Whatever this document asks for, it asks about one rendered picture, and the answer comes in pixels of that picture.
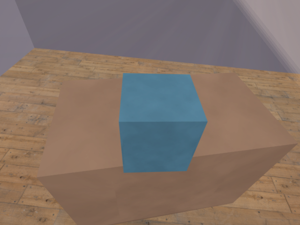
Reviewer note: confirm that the carton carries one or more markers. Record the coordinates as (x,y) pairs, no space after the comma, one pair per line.
(161,122)

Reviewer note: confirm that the pedestal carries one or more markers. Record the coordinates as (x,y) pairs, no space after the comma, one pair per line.
(82,166)

